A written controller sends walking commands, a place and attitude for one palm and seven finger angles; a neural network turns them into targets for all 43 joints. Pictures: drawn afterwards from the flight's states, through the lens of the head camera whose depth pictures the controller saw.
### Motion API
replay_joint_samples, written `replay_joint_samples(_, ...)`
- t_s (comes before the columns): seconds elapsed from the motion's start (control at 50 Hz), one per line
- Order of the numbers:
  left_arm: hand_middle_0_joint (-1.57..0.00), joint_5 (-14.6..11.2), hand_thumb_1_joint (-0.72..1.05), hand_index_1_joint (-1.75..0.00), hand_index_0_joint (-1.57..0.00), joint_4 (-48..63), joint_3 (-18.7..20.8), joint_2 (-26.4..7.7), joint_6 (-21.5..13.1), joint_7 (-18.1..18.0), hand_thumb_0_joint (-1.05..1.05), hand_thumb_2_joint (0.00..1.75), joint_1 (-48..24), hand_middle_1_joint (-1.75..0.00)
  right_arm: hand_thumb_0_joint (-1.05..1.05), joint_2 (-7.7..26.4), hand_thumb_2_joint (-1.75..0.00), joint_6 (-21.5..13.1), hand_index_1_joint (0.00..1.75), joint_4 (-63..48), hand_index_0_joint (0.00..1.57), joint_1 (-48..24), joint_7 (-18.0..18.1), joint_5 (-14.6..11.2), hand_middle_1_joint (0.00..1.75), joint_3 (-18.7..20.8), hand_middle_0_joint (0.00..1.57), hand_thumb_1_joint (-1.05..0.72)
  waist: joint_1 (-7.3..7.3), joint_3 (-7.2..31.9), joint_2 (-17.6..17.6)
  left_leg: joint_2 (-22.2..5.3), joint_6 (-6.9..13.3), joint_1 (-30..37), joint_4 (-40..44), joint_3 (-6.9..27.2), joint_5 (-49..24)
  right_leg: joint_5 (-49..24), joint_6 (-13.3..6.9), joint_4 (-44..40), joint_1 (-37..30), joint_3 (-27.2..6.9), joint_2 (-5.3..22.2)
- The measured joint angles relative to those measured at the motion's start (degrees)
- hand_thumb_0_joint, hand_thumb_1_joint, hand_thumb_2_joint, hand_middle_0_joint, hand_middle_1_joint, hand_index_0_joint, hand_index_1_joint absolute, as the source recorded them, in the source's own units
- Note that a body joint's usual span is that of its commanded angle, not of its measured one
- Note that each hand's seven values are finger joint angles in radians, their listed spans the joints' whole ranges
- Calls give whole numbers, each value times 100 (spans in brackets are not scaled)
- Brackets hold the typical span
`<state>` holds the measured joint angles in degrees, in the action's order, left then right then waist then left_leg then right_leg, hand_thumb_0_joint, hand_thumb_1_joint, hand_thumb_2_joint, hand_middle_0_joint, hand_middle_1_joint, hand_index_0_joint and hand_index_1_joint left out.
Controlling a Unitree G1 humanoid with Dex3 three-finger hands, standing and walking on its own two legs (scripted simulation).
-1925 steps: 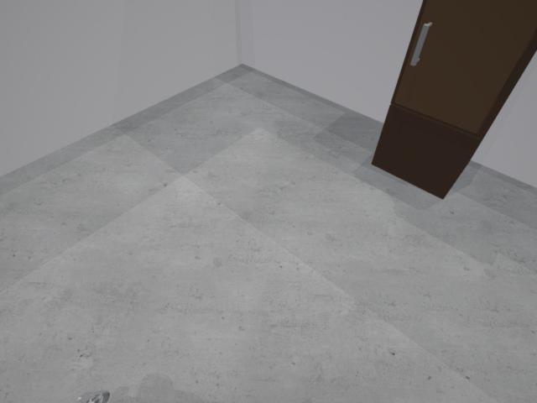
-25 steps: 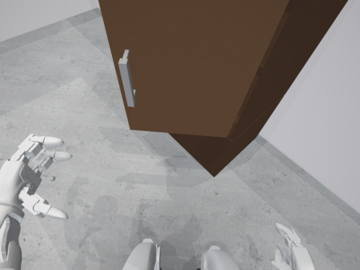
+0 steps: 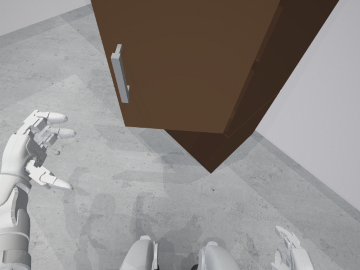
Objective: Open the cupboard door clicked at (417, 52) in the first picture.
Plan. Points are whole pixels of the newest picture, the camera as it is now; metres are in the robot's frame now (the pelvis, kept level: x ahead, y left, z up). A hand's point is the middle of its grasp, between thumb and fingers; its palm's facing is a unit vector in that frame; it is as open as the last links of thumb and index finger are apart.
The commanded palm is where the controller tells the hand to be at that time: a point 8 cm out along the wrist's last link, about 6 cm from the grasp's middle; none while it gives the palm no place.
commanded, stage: move the hooked fingers beside the handle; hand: left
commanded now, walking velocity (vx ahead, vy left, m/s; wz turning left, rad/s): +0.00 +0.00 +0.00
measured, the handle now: (122, 75) +0.58 +0.18 +0.04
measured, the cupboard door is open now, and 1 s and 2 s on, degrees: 44 44 44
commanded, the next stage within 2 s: none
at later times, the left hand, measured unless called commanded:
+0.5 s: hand (77, 120) +0.42 +0.26 +0.04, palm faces -0.01 -1.00 -0.02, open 14.0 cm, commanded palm +0.40 +0.31 +0.04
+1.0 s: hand (89, 96) +0.49 +0.25 +0.04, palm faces -0.02 -1.00 -0.01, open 14.0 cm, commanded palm +0.49 +0.29 +0.04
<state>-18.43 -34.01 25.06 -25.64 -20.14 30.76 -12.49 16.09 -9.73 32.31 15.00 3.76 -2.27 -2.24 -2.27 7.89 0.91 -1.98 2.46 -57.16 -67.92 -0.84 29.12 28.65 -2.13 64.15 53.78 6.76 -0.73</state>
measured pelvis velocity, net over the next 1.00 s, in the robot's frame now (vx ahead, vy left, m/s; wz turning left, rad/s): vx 0.00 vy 0.01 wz -0.04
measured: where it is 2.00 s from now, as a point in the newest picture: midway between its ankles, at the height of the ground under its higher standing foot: outside the picture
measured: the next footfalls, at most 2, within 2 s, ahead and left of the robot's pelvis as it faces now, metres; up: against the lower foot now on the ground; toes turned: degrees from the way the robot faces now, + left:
none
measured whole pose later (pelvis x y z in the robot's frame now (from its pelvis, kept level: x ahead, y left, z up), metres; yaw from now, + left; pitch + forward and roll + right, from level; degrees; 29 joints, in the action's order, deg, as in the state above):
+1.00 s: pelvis +0.00 +0.01 -0.02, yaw -2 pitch +25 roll -5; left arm -7.9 -65.8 28.0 -35.8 -23.7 24.8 -47.1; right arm 16.4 1.2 35.5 19.4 1.6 -0.5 -3.1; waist -9.1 7.3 1.4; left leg -3.0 3.2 -67.1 -71.8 -1.2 30.1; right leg 28.6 -1.6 66.9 63.6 6.2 -1.7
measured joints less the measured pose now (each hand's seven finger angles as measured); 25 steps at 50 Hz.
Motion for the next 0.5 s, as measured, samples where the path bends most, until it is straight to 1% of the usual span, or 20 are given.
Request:
replay_joint_samples(0.12, -30, 83, -50, -120, -30, -446, 61, -113, -25, -66, -1, 30, -409, -120, 1, 32, -90, 122, 30, 51, 20, 151, -40, 0, 30, 18, 20, -90, -78, 4, 8, -14, 8, -71, 15, -32, -12, -22, 6, -8, 89, -33, -13)
replay_joint_samples(0.22, -30, 193, -50, -120, -30, -827, 119, -185, -107, -80, -1, 30, -756, -120, 1, 49, -90, 228, 30, 150, 20, 244, -60, 15, 30, 36, 20, -90, -136, 0, 7, -24, 18, -155, -13, -48, 0, -22, 14, 16, 180, -51, -22)
replay_joint_samples(0.28, -30, 252, -50, -120, -30, -951, 85, -191, -167, -138, -1, 30, -927, -120, 1, 45, -90, 281, 30, 200, 20, 298, -74, 22, 30, 61, 20, -90, -161, 0, 9, -22, 24, -197, -16, -60, 1, -25, 23, 20, 224, -63, -19)
replay_joint_samples(0.38, -30, 412, -50, -120, -30, -1292, 9, -173, -222, -264, -1, 30, -1351, -120, 1, 38, -90, 386, 30, 285, 20, 330, -90, 43, 30, 55, 20, -90, -208, -4, 9, -8, 39, -266, -13, -75, -7, -31, 38, 25, 298, -78, -6)
replay_joint_samples(0.5, -30, 587, -50, -120, -30, -1712, 163, -302, -278, -397, -1, 30, -1750, -120, 0, 0, -90, 538, 30, 264, 20, 332, -135, 80, 30, 33, 20, -90, -323, 4, 1, -41, 49, -355, -46, -107, 15, -35, 46, 49, 404, -113, -36)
